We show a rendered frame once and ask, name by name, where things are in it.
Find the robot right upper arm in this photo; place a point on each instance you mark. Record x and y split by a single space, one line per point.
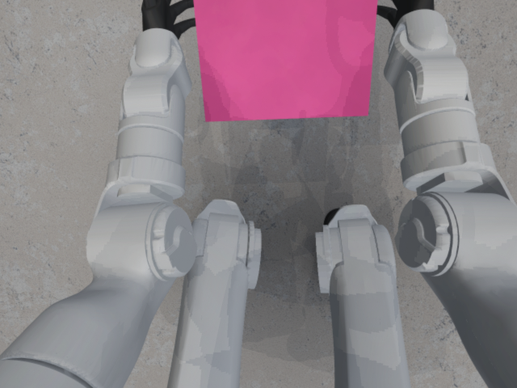
464 244

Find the right robot shin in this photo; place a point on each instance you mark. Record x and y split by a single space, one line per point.
384 246

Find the robot left upper arm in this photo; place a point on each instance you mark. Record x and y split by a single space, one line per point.
93 338

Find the right robot hand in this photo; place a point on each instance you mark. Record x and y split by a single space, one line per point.
403 7

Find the robot left forearm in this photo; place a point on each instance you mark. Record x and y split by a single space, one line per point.
148 166

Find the robot left thigh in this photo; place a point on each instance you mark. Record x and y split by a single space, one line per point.
208 344

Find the carton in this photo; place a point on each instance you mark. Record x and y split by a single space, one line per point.
285 59

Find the left robot hand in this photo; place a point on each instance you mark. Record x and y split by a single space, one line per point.
159 14

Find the robot right forearm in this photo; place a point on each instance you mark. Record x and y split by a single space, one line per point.
435 113

